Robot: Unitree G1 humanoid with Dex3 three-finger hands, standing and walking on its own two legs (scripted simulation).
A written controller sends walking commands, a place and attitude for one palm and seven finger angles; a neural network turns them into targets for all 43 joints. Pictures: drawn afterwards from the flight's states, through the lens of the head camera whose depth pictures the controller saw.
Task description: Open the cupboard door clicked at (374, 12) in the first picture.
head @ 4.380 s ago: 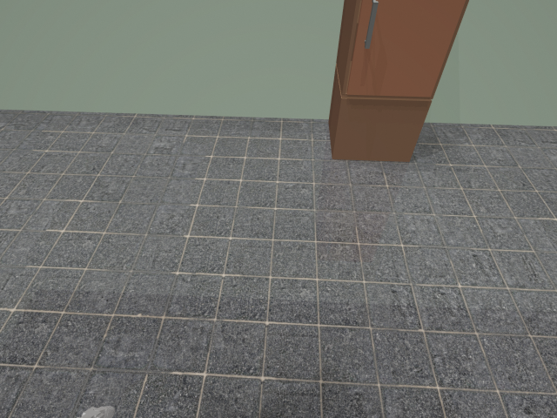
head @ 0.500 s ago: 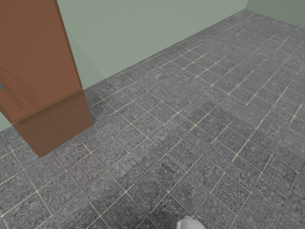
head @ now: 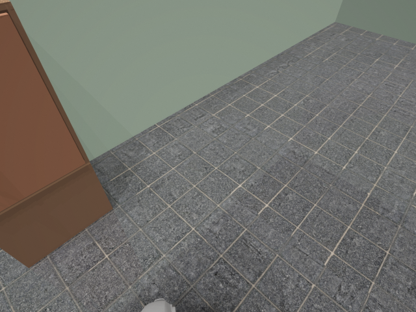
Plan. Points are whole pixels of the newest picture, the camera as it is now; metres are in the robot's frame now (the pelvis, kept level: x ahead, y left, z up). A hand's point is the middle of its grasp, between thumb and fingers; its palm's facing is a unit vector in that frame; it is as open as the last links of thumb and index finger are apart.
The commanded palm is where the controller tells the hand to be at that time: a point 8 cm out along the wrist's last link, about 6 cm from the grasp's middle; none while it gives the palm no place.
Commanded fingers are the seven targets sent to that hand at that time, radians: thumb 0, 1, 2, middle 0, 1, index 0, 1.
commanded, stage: turn to face it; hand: left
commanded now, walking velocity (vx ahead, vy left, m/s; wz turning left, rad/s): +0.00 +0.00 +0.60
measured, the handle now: out of the picture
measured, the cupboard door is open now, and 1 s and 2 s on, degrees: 0 0 0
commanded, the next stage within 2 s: take the last steps up to it in 1.36 s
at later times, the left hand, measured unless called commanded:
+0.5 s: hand out of the picture +0.14 +0.26 -0.16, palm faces +0.29 -0.92 -0.25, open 7.4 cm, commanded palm none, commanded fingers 0.00 0.90 0.90 -0.20 -0.30 -0.20 -0.30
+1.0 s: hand out of the picture +0.08 +0.16 -0.15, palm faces +0.55 -0.78 -0.28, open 7.4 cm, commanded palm none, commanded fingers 0.00 0.90 0.90 -0.20 -0.30 -0.20 -0.30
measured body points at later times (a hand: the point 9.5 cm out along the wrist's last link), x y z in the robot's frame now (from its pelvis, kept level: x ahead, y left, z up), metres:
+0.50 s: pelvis +0.10 +0.03 +0.00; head +0.14 +0.05 +0.45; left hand +0.13 +0.31 -0.15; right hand +0.23 -0.19 -0.15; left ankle +0.15 +0.13 -0.74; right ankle +0.15 -0.14 -0.68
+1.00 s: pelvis +0.14 -0.04 +0.00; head +0.19 -0.04 +0.45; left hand +0.05 +0.20 -0.13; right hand +0.35 -0.22 -0.16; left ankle +0.02 +0.09 -0.67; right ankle +0.17 -0.12 -0.74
